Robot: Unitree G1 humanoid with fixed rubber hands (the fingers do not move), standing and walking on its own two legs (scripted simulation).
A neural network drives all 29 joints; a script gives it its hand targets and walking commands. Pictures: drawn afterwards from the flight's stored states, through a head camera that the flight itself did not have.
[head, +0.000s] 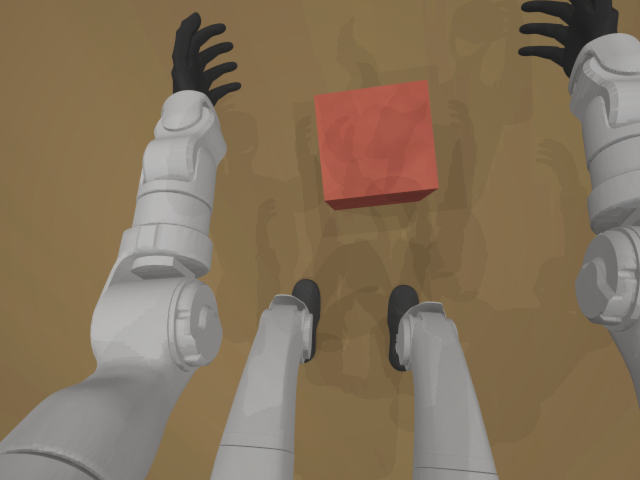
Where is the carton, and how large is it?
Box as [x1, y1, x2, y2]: [314, 80, 438, 209]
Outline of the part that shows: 426,80 314,95 324,200 333,209 416,201 438,187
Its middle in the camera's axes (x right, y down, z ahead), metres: +0.11 -0.17 +0.84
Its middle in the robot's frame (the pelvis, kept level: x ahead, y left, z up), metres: +0.53 -0.01 -0.52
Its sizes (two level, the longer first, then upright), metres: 0.210 0.200 0.250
